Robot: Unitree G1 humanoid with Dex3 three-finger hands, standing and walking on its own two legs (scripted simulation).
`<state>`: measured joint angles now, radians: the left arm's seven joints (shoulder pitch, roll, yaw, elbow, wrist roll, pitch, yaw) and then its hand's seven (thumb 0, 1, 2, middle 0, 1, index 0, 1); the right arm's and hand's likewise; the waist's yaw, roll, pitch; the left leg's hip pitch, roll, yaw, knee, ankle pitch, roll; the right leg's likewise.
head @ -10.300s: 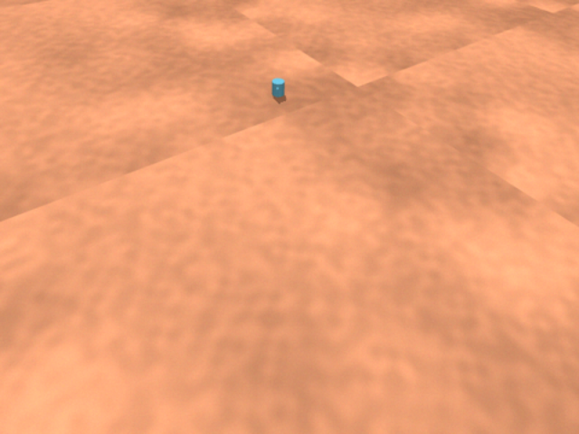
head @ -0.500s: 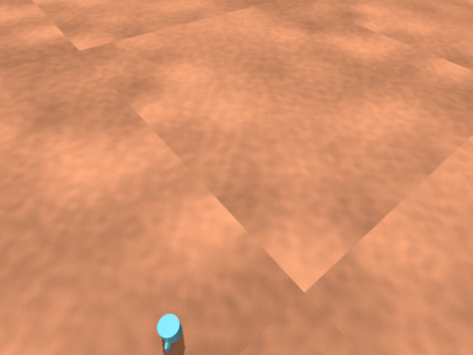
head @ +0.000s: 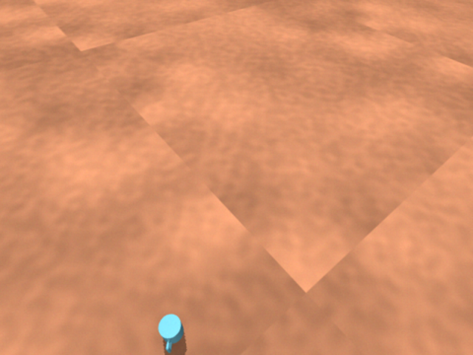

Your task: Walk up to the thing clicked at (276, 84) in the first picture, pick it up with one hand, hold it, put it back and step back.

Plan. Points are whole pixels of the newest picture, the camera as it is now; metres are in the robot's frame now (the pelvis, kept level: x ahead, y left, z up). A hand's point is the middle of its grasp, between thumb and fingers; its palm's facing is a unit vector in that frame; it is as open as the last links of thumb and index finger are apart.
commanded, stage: stand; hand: left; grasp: from above
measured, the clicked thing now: (170, 333) +0.31 +0.24 -0.74
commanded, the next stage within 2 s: rise first in 0.04 s
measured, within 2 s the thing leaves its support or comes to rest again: neither
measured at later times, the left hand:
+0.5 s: hand out of the picture +0.15 +0.25 -0.19, palm faces -0.10 -0.92 -0.38, open 11.2 cm
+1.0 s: hand out of the picture +0.11 +0.27 -0.29, palm faces -0.27 -0.81 -0.52, open 14.1 cm
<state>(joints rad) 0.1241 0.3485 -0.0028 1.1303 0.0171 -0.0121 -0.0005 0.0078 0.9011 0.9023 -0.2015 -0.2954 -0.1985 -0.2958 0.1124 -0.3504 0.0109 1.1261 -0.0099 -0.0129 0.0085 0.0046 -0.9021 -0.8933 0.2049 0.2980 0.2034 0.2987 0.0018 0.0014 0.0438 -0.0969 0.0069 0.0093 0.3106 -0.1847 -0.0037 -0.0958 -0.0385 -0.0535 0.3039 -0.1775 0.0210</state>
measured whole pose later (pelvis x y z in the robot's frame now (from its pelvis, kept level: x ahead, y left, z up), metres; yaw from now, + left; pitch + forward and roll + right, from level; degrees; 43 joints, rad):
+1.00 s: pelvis -0.04 +0.01 -0.15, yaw -1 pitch +24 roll -2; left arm 0.19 0.36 0.14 0.53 0.36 0.09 0.01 0.00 -0.53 0.96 -0.07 -1.08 -0.08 -1.07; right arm 0.12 -0.24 -0.03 0.55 0.00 -0.16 0.00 0.01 -0.91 -0.90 0.20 0.30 0.20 0.30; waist -0.01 -0.01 -0.16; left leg -1.21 0.03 -0.02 1.39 -0.60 0.00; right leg -1.19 -0.04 -0.05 1.35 -0.58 0.02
